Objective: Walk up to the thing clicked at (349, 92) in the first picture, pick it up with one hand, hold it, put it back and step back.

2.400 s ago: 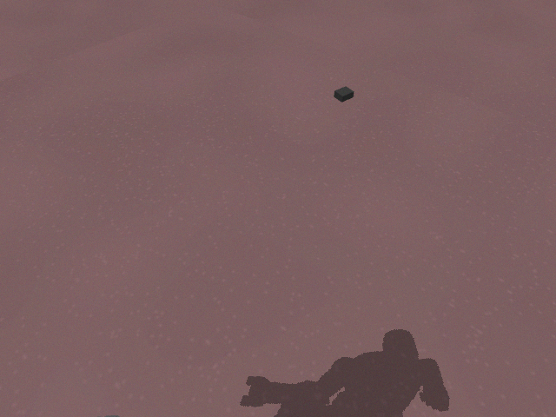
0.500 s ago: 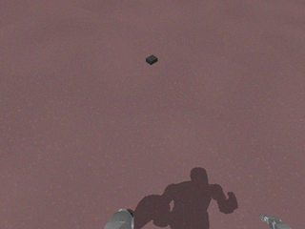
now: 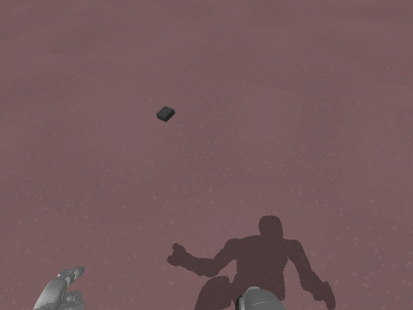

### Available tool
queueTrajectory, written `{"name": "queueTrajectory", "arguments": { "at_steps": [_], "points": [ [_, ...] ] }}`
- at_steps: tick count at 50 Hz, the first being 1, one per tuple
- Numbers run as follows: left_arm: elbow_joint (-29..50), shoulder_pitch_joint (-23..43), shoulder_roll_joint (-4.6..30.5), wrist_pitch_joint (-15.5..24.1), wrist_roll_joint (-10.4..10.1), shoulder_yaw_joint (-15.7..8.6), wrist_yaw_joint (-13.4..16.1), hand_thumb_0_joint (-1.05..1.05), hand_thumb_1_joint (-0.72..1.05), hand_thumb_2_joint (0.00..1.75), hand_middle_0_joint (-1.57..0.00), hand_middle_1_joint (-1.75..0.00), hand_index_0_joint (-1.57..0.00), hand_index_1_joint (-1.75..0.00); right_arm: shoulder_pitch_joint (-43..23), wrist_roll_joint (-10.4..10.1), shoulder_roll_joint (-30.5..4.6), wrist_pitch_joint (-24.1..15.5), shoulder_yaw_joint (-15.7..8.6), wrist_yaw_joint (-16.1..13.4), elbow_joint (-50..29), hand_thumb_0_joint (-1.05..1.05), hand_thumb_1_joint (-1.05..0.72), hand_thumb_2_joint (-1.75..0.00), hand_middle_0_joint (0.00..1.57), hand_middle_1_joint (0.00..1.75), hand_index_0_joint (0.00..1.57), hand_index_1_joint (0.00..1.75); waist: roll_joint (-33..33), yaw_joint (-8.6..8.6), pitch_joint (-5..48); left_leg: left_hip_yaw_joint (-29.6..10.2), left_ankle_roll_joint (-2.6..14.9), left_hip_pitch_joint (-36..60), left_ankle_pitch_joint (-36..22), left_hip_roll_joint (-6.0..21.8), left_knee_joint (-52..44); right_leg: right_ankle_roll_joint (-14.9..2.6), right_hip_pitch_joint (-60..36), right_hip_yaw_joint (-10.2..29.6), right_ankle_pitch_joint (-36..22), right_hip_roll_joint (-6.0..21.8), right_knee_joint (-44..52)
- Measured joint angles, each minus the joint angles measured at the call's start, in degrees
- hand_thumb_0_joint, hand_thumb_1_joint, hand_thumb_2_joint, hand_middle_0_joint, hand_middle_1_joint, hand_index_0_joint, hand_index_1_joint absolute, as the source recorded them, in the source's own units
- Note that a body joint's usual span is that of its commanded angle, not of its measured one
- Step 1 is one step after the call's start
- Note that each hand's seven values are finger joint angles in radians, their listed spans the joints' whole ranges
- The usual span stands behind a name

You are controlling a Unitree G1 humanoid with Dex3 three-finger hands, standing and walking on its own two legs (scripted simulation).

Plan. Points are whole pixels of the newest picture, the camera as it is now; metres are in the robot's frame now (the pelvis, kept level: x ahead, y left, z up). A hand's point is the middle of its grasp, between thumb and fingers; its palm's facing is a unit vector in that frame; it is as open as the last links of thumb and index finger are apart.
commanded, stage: walk up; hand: left
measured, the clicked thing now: (165, 113) +1.45 +0.27 -0.72
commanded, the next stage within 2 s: none
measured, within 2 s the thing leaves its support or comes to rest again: neither
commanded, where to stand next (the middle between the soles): +1.04 +0.06 m, yaw +1 degrees
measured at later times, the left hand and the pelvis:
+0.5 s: hand (77, 263) +0.26 +0.32 -0.14, palm faces +0.02 -0.93 -0.37, open 7.4 cm; pelvis +0.26 +0.03 +0.01, yaw +1 degrees
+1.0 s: hand (111, 147) +0.60 +0.29 -0.11, palm faces -0.08 -0.92 -0.39, open 7.4 cm; pelvis +0.48 +0.02 +0.01, yaw -1 degrees
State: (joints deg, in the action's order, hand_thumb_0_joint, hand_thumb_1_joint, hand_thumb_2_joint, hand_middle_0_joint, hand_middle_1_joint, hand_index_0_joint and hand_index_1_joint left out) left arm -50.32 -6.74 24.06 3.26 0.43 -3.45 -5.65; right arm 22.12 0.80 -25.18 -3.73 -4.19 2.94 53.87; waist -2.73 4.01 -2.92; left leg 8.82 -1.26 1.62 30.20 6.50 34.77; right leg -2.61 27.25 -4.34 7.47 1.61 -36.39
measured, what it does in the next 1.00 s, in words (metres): walks ahead: left foot, then right foot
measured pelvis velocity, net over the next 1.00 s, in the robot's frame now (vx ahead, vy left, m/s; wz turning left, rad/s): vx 0.48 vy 0.02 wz -0.01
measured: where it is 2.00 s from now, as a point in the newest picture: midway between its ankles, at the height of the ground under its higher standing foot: (200, 188)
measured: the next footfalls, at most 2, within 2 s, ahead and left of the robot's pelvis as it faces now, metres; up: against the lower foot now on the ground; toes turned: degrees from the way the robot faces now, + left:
left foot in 0.48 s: +0.41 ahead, +0.15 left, +0.00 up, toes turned +6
right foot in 0.98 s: +0.63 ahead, -0.10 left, +0.00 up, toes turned -5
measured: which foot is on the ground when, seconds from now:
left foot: up 0.00-0.46, down 0.48-1.00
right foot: down 0.00-0.50, up 0.52-0.96, down 0.98-1.00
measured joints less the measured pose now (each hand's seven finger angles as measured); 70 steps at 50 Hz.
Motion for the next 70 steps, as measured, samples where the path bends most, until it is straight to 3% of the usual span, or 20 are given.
{"name": "queueTrajectory", "arguments": {
  "at_steps": [3,6,9,13,17,21,24,26,29,31,40,46,49,51,53,55,58,63,66,70],
  "points": [
    [1.27,-0.26,-1.31,1.05,-0.48,0.37,0.89,0.00,0.91,0.90,-0.20,-0.30,-0.20,-0.30,-1.92,-0.16,1.50,0.89,1.09,-0.36,-0.02,0.01,-0.90,-0.90,0.21,0.30,0.20,0.30,0.58,-1.67,-1.25,-5.79,2.00,-9.46,-1.51,-2.34,22.53,-0.49,-2.44,0.13,5.00,-0.17,-2.68],
    [1.24,-2.43,-2.93,1.47,-1.36,1.23,1.82,0.00,0.91,0.90,-0.20,-0.30,-0.20,-0.30,-3.95,-0.88,1.71,0.65,1.90,-0.23,-0.41,0.01,-0.90,-0.90,0.20,0.30,0.20,0.30,0.41,-3.11,-1.50,-8.24,3.06,-18.81,-8.02,-3.70,31.10,-0.23,-8.50,0.14,4.99,-0.33,2.83],
    [0.43,-5.70,-3.40,1.84,-1.36,1.53,2.31,0.00,0.90,0.90,-0.20,-0.30,-0.21,-0.30,-5.96,-0.84,1.33,0.44,1.80,0.28,-2.07,0.01,-0.90,-0.90,0.21,0.30,0.21,0.30,-0.17,-4.19,-1.33,-10.02,3.19,-26.05,-13.21,-2.78,28.31,-0.31,-13.74,0.41,4.54,-1.41,8.45],
    [-0.69,-9.56,-3.16,2.05,-0.91,1.45,2.51,0.00,0.90,0.90,-0.20,-0.30,-0.21,-0.30,-7.93,-0.25,0.41,0.98,0.71,1.06,-3.27,0.01,-0.90,-0.90,0.21,0.30,0.21,0.30,-1.03,-4.87,-1.12,-12.02,1.71,-32.68,-18.67,-1.76,21.51,-0.13,-19.13,0.13,5.59,-2.64,12.80],
    [-1.13,-12.09,-1.97,2.06,-0.12,0.73,2.45,0.00,0.90,0.90,-0.20,-0.30,-0.21,-0.30,-8.98,0.48,-0.05,1.86,-0.11,2.05,-2.87,0.01,-0.90,-0.90,0.20,0.30,0.20,0.30,-0.95,-5.61,-0.58,-10.42,0.57,-34.65,-22.40,-0.72,10.41,0.60,-23.24,-0.71,7.97,-3.17,15.15],
    [-1.38,-13.28,-0.05,1.95,0.23,0.00,2.52,0.00,0.90,0.90,-0.20,-0.30,-0.21,-0.30,-10.09,0.70,0.26,1.76,-0.35,2.93,-2.32,0.01,-0.90,-0.90,0.20,0.30,0.20,0.30,0.14,-6.53,-0.79,-8.26,1.69,-31.66,-25.00,-0.58,0.45,1.85,-26.25,-1.34,12.52,-3.05,13.97],
    [-1.91,-14.20,1.50,1.35,0.33,-0.30,2.81,0.00,0.90,0.90,-0.20,-0.30,-0.21,-0.30,-10.51,0.89,1.02,1.09,-0.49,2.99,-2.38,0.01,-0.90,-0.90,0.20,0.30,0.20,0.30,2.34,-6.65,-0.04,-6.60,2.78,-27.32,-24.59,-2.18,-2.86,3.05,-27.11,-1.29,18.37,-1.20,9.23],
    [-2.59,-13.35,1.82,0.39,0.04,-0.41,3.45,0.00,0.90,0.90,-0.20,-0.30,-0.20,-0.30,-11.46,1.59,1.92,-0.04,-0.50,2.43,-3.14,0.01,-0.90,-0.90,0.20,0.30,0.20,0.30,5.07,-6.41,-1.15,-4.59,3.03,-26.79,-21.10,-4.22,0.74,1.64,-23.09,0.96,20.87,1.43,-3.39],
    [-3.00,-12.11,0.79,-0.38,-0.32,1.01,3.92,0.01,0.91,0.90,-0.20,-0.30,-0.20,-0.30,-11.38,0.38,2.51,-1.06,-0.22,1.52,-4.82,0.01,-0.90,-0.90,0.20,0.30,0.21,0.30,4.08,-4.84,-1.79,-4.41,3.76,-24.09,-17.55,-3.94,1.65,0.02,-13.43,4.41,20.28,-1.38,-23.48],
    [-2.79,-11.17,0.93,-0.18,-0.69,1.59,3.60,0.01,0.91,0.90,-0.20,-0.30,-0.20,-0.30,-10.48,-0.27,3.38,-1.21,0.51,0.83,-5.08,0.01,-0.90,-0.90,0.21,0.30,0.21,0.30,4.77,-4.09,-1.89,-3.86,3.62,-20.29,-17.68,-4.51,-1.85,-0.17,-8.08,6.00,16.24,-1.42,-27.68],
    [-0.75,-7.94,1.17,-0.81,-0.49,0.95,1.60,0.00,0.91,0.90,-0.20,-0.30,-0.20,-0.30,-4.08,-0.35,3.91,-1.49,1.56,0.21,-3.76,0.01,-0.90,-0.90,0.21,0.30,0.21,0.30,6.28,-2.80,-1.35,-1.97,3.76,-7.18,-15.58,-7.17,-11.97,2.55,3.92,6.12,4.75,4.40,-14.05],
    [-0.78,-5.39,-0.03,-0.99,-0.09,0.45,0.86,0.00,0.91,0.90,-0.20,-0.30,-0.20,-0.30,-1.28,-0.18,2.45,-0.71,0.97,0.20,-3.16,0.01,-0.90,-0.90,0.21,0.30,0.21,0.30,4.50,-1.45,-1.55,-1.99,2.26,-2.82,-10.43,-7.21,-11.27,1.43,1.08,3.29,-1.30,4.41,0.43],
    [-0.60,-4.86,-0.56,-0.21,0.11,0.20,1.07,0.00,0.91,0.90,-0.20,-0.30,-0.20,-0.30,-0.15,-0.16,1.62,0.03,0.63,-0.05,-3.11,0.01,-0.90,-0.90,0.21,0.30,0.21,0.30,2.92,-1.23,-0.96,-2.32,1.10,-2.70,-4.72,-5.90,-5.56,0.76,-3.45,1.94,-1.29,2.39,4.60],
    [-0.34,-3.88,-1.75,0.66,0.38,-0.01,1.67,0.00,0.91,0.90,-0.20,-0.30,-0.20,-0.30,-0.84,-0.26,1.19,0.68,0.46,-0.49,-2.68,0.01,-0.90,-0.90,0.21,0.30,0.21,0.30,0.08,-1.32,-1.91,-4.45,2.51,-6.19,-2.48,-3.49,5.64,0.90,-4.16,0.21,1.38,0.43,1.71],
    [0.63,-3.56,-2.26,1.32,-0.03,0.36,2.08,0.00,0.91,0.90,-0.20,-0.30,-0.20,-0.30,-1.63,-0.29,1.56,1.17,1.07,-0.70,-2.44,0.01,-0.90,-0.90,0.21,0.30,0.21,0.30,0.40,-2.14,-2.40,-6.55,3.20,-11.94,-1.68,-5.24,18.85,0.55,-5.18,0.09,3.77,0.87,0.14],
    [1.25,-3.96,-3.05,1.55,-0.61,0.87,2.50,0.00,0.91,0.90,-0.20,-0.30,-0.20,-0.30,-2.64,-0.44,1.42,1.30,1.51,-0.67,-2.07,0.01,-0.90,-0.90,0.21,0.30,0.20,0.30,0.49,-3.11,-2.47,-7.68,3.40,-17.66,-3.42,-6.50,27.15,0.30,-7.63,0.10,4.21,1.33,1.89],
    [1.39,-5.87,-3.67,1.73,-0.84,1.51,2.91,0.00,0.90,0.90,-0.20,-0.30,-0.21,-0.30,-4.31,-0.73,0.83,1.26,1.44,-0.18,-2.48,0.01,-0.90,-0.90,0.21,0.30,0.21,0.30,-0.35,-4.01,-2.20,-9.72,3.43,-24.13,-8.46,-5.63,27.89,0.64,-11.81,-0.21,3.48,0.76,6.53],
    [0.69,-9.21,-2.95,1.48,-0.27,1.46,2.80,0.00,0.90,0.90,-0.20,-0.30,-0.21,-0.30,-5.79,-0.06,0.24,1.52,0.51,0.90,-3.12,0.01,-0.90,-0.90,0.20,0.30,0.20,0.30,-0.92,-4.64,-1.33,-11.98,1.44,-30.28,-14.60,-3.01,19.21,0.35,-16.63,-1.19,4.18,-0.36,10.84],
    [0.61,-10.68,-1.94,1.36,0.16,0.90,2.57,0.00,0.90,0.90,-0.20,-0.30,-0.21,-0.30,-6.09,0.51,0.21,1.94,0.07,1.56,-2.51,0.01,-0.90,-0.90,0.20,0.30,0.20,0.30,-0.19,-5.21,-0.85,-10.62,0.61,-30.93,-16.65,-1.66,11.20,0.60,-18.51,-1.83,5.69,-0.27,11.55],
    [0.45,-12.01,-0.21,1.25,0.32,0.29,2.41,0.00,0.90,0.90,-0.20,-0.30,-0.21,-0.30,-6.23,0.85,0.33,1.75,-0.21,2.16,-1.76,0.01,-0.90,-0.90,0.20,0.30,0.20,0.30,0.95,-5.93,-0.58,-8.71,0.86,-28.48,-20.32,-0.78,1.89,1.94,-20.26,-2.78,9.22,0.08,9.90]
  ]
}}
